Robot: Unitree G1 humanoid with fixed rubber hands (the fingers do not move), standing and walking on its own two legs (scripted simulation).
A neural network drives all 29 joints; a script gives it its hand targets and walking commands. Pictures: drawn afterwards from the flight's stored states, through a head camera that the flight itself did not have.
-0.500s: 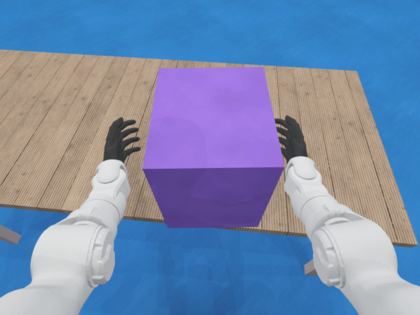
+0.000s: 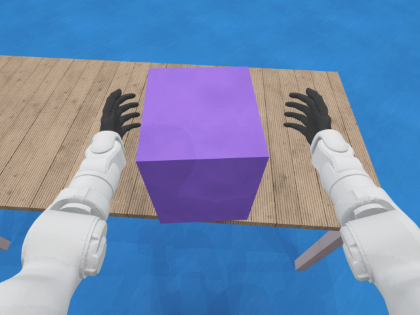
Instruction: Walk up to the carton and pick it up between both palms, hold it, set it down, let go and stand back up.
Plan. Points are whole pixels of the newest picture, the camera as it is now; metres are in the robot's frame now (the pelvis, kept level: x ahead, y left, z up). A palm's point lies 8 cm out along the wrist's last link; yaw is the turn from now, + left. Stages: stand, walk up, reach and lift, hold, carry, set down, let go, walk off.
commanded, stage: set down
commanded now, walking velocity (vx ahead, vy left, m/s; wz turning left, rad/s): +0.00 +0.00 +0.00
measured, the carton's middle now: (201, 149) +0.48 +0.09 -0.01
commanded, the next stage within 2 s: none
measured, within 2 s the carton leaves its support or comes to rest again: neither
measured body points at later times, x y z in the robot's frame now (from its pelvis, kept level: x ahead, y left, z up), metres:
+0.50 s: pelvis +0.00 -0.01 +0.02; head +0.04 +0.01 +0.46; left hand +0.42 +0.29 +0.13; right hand +0.48 -0.12 +0.14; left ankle +0.03 +0.10 -0.72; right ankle +0.00 -0.09 -0.72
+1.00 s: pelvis +0.01 -0.01 +0.02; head +0.04 +0.00 +0.47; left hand +0.37 +0.29 +0.09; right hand +0.42 -0.12 +0.08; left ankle +0.03 +0.10 -0.72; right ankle +0.00 -0.09 -0.72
